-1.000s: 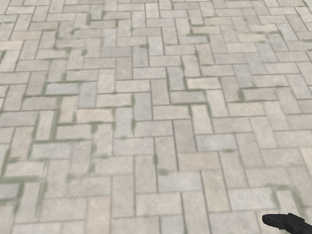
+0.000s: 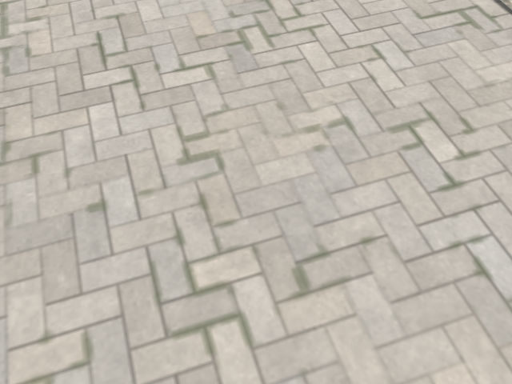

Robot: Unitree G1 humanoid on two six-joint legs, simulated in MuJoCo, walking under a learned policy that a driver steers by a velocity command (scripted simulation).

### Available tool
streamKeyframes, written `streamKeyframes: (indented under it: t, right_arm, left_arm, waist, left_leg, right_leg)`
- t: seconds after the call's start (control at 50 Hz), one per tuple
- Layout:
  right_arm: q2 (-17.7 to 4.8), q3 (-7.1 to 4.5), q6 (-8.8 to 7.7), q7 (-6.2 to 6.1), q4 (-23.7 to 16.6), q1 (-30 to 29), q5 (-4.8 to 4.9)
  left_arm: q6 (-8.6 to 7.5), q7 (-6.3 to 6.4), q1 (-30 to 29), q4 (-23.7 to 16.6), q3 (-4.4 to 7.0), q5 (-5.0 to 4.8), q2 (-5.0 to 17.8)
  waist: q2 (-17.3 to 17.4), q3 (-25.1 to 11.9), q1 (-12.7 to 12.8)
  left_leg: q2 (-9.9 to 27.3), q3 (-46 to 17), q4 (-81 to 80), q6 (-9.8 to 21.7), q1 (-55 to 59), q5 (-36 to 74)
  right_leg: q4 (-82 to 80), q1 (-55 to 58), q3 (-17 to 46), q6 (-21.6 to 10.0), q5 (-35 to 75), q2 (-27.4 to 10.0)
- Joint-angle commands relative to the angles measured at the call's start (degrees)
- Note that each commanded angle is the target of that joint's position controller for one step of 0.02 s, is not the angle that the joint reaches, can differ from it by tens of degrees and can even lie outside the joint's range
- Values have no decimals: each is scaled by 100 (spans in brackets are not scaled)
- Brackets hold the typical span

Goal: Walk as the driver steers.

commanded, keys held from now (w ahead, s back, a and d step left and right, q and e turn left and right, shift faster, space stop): w+q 1.00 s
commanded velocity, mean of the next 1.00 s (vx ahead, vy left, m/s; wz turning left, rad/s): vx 0.50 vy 0.00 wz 0.56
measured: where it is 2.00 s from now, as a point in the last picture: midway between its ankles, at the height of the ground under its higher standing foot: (119, 216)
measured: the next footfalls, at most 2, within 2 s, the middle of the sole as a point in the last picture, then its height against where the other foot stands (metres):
left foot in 0.06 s outside the picture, level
right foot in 0.56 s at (299, 364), level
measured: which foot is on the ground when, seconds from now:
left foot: up 0.00-0.04, down 0.06-0.56, up 0.58-1.00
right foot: down 0.00-0.04, up 0.06-0.54, down 0.56-1.00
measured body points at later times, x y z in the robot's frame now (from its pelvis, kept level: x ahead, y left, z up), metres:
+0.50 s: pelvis +0.28 +0.01 +0.01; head +0.32 +0.03 +0.46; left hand +0.43 +0.29 -0.09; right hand +0.34 -0.27 -0.11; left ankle +0.14 +0.06 -0.73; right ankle +0.47 -0.08 -0.70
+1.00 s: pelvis +0.51 +0.09 +0.01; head +0.54 +0.11 +0.46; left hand +0.35 +0.31 -0.12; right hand +0.82 +0.03 -0.08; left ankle +0.57 +0.27 -0.69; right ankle +0.48 -0.06 -0.73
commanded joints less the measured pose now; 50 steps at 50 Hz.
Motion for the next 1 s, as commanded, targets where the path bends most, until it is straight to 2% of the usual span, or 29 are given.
streamKeyframes:
  t: [0.02,0.04,0.06,0.08,0.1,0.12,0.14,0.16,0.18,0.2,0.26,0.36,0.42,0.46,0.5,0.52,0.54,0.56,0.58,0.6,0.62,0.64,0.66,0.7,0.78,0.84,0.9,0.96,1.0]
  right_arm:
    - [-547,-139,-88,-47,-246,545,-20]
    - [-735,-233,-125,-78,-30,1266,-50]
    - [-1038,-368,-156,-134,169,2083,-129]
    - [-1727,-556,-117,-216,135,2012,-118]
    - [-1690,-574,-81,-181,123,1904,146]
    - [-1481,-532,-65,-214,71,1525,170]
    - [-1119,-442,-59,-218,57,1283,157]
    - [-914,-382,-80,-231,36,1061,138]
    - [-796,-335,-114,-256,26,941,158]
    - [-819,-323,-167,-255,18,935,169]
    - [-1076,-388,-279,-240,60,1148,178]
    - [-1119,-424,-221,-257,80,1634,188]
    - [-1170,-445,-191,-286,66,1875,133]
    - [-1226,-461,-185,-315,11,1874,86]
    - [-1312,-481,-197,-349,-115,1550,63]
    - [-1368,-489,-220,-337,-178,1356,57]
    - [-1354,-475,-257,-292,-193,1236,99]
    - [-1028,-377,-313,-231,-308,1269,177]
    - [-494,-258,-313,-239,-526,1793,327]
    - [-929,-284,-238,-279,-440,1899,121]
    - [-1038,-314,-180,-263,-352,1587,49]
    - [-960,-292,-161,-206,-378,1300,36]
    - [-882,-289,-121,-151,-402,1195,12]
    - [-802,-273,8,-50,-415,1195,-53]
    - [-683,-230,90,58,-690,625,-52]
    - [-598,-183,90,103,-888,89,-37]
    - [-466,-104,53,173,-1053,-419,-21]
    - [-476,-82,47,222,-1216,-833,-42]
    - [-532,-100,50,208,-1291,-938,-80]
  left_arm:
    - [23,116,47,-168,220,53,1098]
    - [62,108,-60,-228,244,68,1175]
    - [54,76,-353,-396,245,10,1197]
    - [-9,-58,-32,-712,111,-32,509]
    - [-70,-107,-401,-862,157,20,791]
    - [-152,-145,-705,-1010,126,-2,796]
    - [-198,-156,-760,-1038,122,-26,834]
    - [-151,-149,-754,-1010,132,11,809]
    - [-29,-156,-673,-1038,114,100,766]
    - [92,-179,-578,-1035,96,150,697]
    - [261,-219,-820,-1212,56,162,582]
    - [259,-264,-1986,-1634,4,106,559]
    - [204,-278,-2458,-1816,-25,62,601]
    - [148,-274,-2596,-1918,-29,39,673]
    - [96,-249,-2180,-1850,20,21,841]
    - [67,-209,-1689,-1706,76,13,971]
    - [3,-149,-964,-1509,146,35,1112]
    - [-54,-51,-129,-1439,250,150,1486]
    - [17,-1,97,-1488,381,254,2012]
    - [104,-32,-164,-1473,378,140,1742]
    - [129,-52,-521,-1562,264,98,1197]
    - [122,-77,-748,-1539,189,82,888]
    - [101,-75,-792,-1492,161,86,800]
    - [11,-89,-661,-1339,168,32,800]
    - [-121,-152,-446,-1177,240,-34,887]
    - [-105,-164,-304,-1055,271,-18,908]
    - [-93,-171,-240,-979,303,-20,972]
    - [-45,-137,-50,-874,355,-20,1114]
    - [34,-108,99,-782,383,-12,1216]
  waist:
    - [-788,-324,-465]
    - [-741,-698,-788]
    - [-384,-1095,-1294]
    - [1023,-1432,-790]
    - [556,-1748,-885]
    - [144,-917,-728]
    - [-288,-430,-530]
    - [-505,-102,-301]
    - [-436,-60,-136]
    - [-303,-119,-64]
    - [-72,-152,-68]
    - [227,-84,-540]
    - [266,-119,-755]
    - [296,-121,-769]
    - [364,-184,-479]
    - [370,-354,-241]
    - [129,-697,150]
    - [-429,-1430,474]
    - [-1690,-2047,229]
    - [-1408,-1831,5]
    - [-625,-1036,-33]
    - [-313,-556,-71]
    - [-528,-356,-139]
    - [-839,-243,-226]
    - [-727,-173,-231]
    - [-678,-17,-146]
    - [-677,85,-45]
    - [-681,197,67]
    - [-690,206,93]
  left_leg:
    - [-534,377,-179,420,851,-775]
    - [-630,213,-466,594,1703,-867]
    - [-171,-552,-980,931,3009,-831]
    - [1543,-3313,-1059,1790,4744,-272]
    - [1832,-4862,-1746,2236,5046,-201]
    - [1767,-4009,-1950,2010,4366,-233]
    - [1570,-3487,-2123,1745,3606,78]
    - [1266,-3008,-2218,1485,2992,536]
    - [1009,-2640,-2311,1367,2575,891]
    - [856,-2398,-2365,1303,2365,1120]
    - [548,-2057,-2445,1205,2116,1591]
    - [314,-2098,-2296,818,2523,1492]
    - [418,-2337,-2033,784,2989,1734]
    - [540,-2552,-1810,739,3176,1897]
    - [609,-2735,-1536,542,2992,1999]
    - [537,-2762,-1157,426,2800,2376]
    - [245,-2568,-282,289,2565,2473]
    - [-122,-2172,1143,130,1980,1462]
    - [-1006,-1387,2726,-65,275,-2276]
    - [-605,-1288,3420,-14,-374,-2663]
    - [-298,-1261,3556,-34,-464,-2123]
    - [-113,-1174,3331,-88,-370,-1731]
    - [33,-1112,3127,-137,-254,-1586]
    - [143,-999,3021,-226,-67,-1440]
    - [279,-942,2797,-331,-554,-910]
    - [336,-814,2152,-401,-817,-374]
    - [357,-553,1122,-337,-491,168]
    - [294,-206,393,-159,-176,-63]
    - [144,-3,80,14,-9,-517]
  right_leg:
    - [1931,29,24,-8,7867,-1816]
    - [3008,-301,-7,-34,7421,-1801]
    - [4653,-1347,-138,-5,5780,-1541]
    - [6835,-3863,-68,258,227,-372]
    - [7682,-4894,1236,248,-699,-79]
    - [7361,-5278,1480,219,-108,-532]
    - [6843,-5088,1366,247,212,-739]
    - [6383,-4807,1324,312,289,-888]
    - [6083,-4480,1309,430,289,-959]
    - [5829,-4264,1263,519,288,-996]
    - [5088,-4271,1028,718,624,-1008]
    - [3521,-4586,949,830,1755,-900]
    - [2915,-4632,972,773,1912,-738]
    - [2553,-4457,1039,680,1780,-635]
    - [2088,-3634,1140,528,1472,-526]
    - [1938,-2890,1102,431,1236,-380]
    - [1548,-1886,1108,292,1346,-396]
    - [1325,-603,2074,15,439,-1395]
    - [828,729,4580,-579,-192,-2972]
    - [615,348,5488,-802,-759,-3082]
    - [552,-395,4613,-700,-866,-2832]
    - [427,-1001,3731,-575,-257,-2501]
    - [302,-1337,3078,-432,343,-2238]
    - [152,-1669,2284,-361,1270,-1985]
    - [-139,-1561,1549,-513,2000,-2068]
    - [-225,-1432,987,-489,2248,-1988]
    - [-180,-1428,458,-364,2370,-1898]
    - [-65,-1189,188,-246,2571,-2019]
    - [263,-847,25,-171,3240,-2110]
